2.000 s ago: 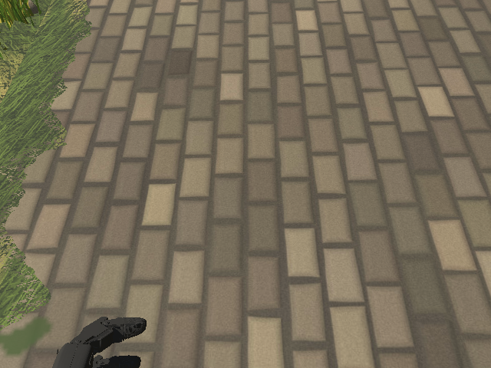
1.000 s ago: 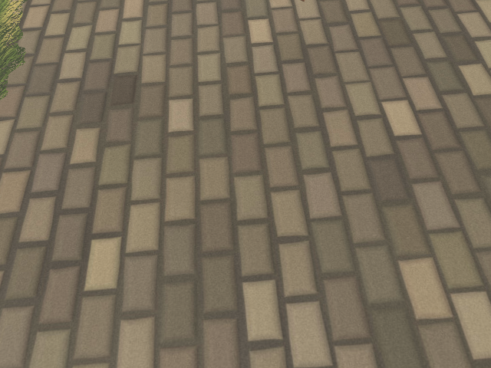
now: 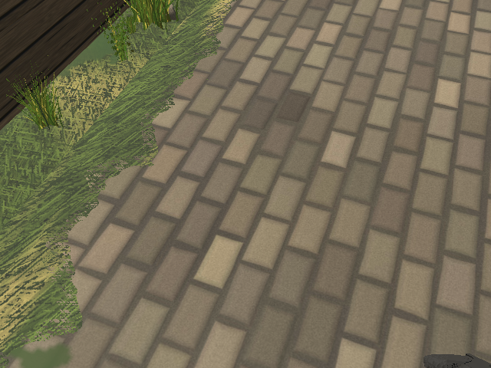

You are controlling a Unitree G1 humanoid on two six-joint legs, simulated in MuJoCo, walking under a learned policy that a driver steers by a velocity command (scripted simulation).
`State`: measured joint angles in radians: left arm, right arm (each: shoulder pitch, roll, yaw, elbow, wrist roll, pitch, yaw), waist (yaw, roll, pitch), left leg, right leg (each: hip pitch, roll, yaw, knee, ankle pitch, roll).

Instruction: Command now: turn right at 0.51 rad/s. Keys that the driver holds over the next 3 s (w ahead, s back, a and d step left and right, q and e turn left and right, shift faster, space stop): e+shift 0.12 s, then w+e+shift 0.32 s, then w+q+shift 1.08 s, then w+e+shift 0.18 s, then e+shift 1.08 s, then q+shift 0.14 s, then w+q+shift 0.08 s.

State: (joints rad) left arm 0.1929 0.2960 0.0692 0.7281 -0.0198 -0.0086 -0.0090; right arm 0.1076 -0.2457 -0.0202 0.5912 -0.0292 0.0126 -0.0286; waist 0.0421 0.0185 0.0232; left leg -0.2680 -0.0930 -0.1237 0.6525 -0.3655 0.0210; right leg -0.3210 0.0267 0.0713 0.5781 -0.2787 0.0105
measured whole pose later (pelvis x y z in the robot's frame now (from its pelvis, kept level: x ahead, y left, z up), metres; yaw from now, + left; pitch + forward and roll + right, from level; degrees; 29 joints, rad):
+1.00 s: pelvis +0.38 -0.20 +0.00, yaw -11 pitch +1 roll -2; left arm 0.46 0.28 0.06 0.89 0.03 -0.10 0.00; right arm 0.17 -0.31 -0.06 0.78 -0.01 -0.01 0.07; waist 0.03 0.04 0.01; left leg -0.80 0.10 0.05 1.16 -0.05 0.10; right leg 0.09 0.03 -0.25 0.27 -0.37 0.00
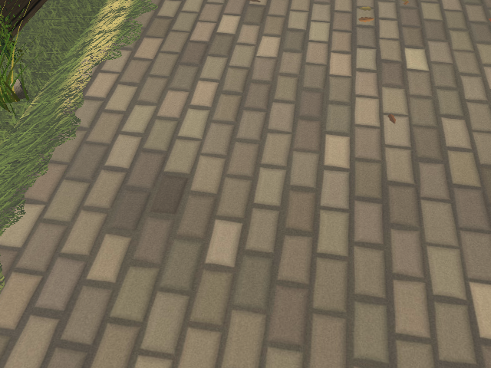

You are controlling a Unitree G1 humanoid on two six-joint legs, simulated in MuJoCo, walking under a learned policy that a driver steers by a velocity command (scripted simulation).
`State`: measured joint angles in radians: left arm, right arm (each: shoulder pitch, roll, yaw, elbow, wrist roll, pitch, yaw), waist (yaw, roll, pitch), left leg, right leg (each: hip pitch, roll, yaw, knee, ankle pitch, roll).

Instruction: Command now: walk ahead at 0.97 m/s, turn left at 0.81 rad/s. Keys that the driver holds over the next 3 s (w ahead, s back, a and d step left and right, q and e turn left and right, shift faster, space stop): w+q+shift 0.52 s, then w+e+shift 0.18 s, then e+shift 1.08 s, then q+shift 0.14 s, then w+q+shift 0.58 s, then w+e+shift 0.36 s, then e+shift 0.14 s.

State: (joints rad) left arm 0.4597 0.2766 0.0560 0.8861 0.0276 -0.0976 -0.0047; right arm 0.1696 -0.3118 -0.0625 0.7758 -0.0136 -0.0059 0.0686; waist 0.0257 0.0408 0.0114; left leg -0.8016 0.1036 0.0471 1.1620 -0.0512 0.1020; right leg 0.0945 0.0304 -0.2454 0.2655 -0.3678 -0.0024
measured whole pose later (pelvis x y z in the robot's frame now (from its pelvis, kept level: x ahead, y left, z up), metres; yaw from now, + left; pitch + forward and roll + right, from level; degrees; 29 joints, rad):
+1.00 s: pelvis +0.84 +0.20 -0.01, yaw +20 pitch +2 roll -2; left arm 0.55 0.28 0.07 0.85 -0.04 -0.04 0.03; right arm -0.11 -0.25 0.03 0.57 -0.04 -0.11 0.00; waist 0.14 0.03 0.05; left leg -0.48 -0.02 -0.11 0.47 0.01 0.04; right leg -0.12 0.12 0.22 0.68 -0.52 0.00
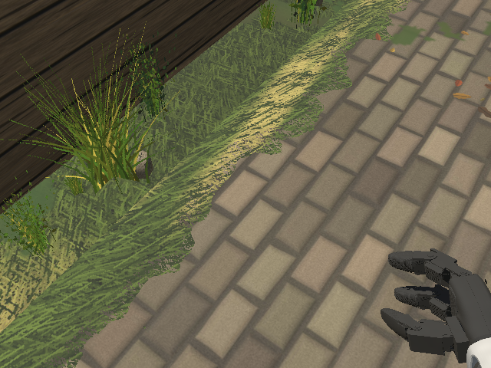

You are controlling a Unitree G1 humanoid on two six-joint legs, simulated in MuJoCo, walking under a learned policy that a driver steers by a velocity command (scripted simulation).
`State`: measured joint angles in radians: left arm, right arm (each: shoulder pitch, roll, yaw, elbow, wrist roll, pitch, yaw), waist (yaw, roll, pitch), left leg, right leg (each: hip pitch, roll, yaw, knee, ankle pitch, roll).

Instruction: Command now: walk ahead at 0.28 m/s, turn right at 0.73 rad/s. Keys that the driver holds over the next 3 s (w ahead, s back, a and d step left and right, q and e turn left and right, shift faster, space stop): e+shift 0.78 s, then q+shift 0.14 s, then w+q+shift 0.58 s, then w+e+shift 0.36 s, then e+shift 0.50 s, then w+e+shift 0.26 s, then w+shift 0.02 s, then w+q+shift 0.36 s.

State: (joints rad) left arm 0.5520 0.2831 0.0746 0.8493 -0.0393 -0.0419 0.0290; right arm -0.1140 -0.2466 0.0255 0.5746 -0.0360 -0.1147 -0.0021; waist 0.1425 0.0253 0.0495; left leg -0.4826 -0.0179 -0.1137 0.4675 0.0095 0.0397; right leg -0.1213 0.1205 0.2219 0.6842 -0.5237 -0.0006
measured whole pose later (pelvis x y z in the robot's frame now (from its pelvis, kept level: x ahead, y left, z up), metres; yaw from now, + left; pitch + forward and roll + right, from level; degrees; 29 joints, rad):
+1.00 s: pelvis +0.17 -0.01 +0.02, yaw -45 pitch +1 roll -1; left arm 0.16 0.32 0.07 0.59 0.01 0.03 0.01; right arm 0.21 -0.26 -0.05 0.74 0.01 0.02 -0.01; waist -0.04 -0.03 0.02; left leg -0.28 -0.03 -0.12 0.46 -0.19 0.01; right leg -0.37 0.05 0.11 0.87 -0.48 0.08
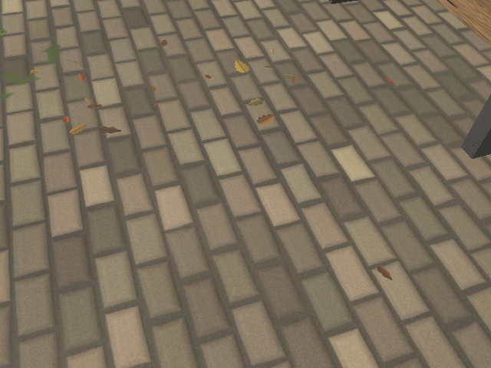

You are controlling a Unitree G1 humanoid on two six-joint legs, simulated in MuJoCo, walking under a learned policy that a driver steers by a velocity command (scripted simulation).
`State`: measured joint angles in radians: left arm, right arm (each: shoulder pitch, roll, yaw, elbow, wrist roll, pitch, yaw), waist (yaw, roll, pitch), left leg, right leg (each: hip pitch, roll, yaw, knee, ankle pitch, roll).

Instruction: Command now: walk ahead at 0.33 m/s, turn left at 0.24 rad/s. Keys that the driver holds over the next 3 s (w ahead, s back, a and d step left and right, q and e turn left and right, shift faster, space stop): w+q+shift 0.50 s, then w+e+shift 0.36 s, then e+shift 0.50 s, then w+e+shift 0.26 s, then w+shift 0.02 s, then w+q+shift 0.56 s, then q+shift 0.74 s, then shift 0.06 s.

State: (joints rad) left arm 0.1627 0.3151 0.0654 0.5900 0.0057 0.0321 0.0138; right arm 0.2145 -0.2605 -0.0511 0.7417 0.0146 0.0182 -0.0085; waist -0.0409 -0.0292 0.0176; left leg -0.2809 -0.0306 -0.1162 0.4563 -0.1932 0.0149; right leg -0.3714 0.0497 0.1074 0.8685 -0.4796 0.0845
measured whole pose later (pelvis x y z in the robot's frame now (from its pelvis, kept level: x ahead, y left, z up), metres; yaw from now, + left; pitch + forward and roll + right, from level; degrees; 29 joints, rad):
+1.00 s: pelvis +0.56 +0.29 -0.04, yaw +16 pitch -1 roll +2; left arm 0.19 0.28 0.02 0.79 0.01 -0.05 -0.05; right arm 0.41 -0.24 -0.02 0.88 -0.01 -0.08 -0.04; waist 0.02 -0.06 0.07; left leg 0.08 -0.09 0.23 0.85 -0.37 -0.03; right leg -0.51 0.09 -0.14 0.58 0.02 -0.19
